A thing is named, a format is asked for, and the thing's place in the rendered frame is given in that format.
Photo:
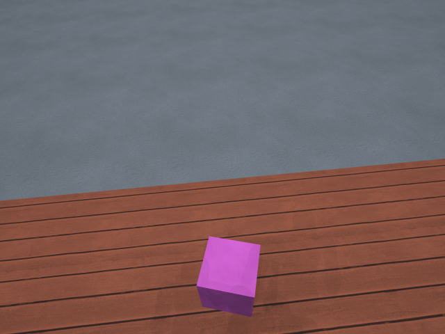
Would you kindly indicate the carton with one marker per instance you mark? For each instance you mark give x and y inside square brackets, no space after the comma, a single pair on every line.
[228,276]

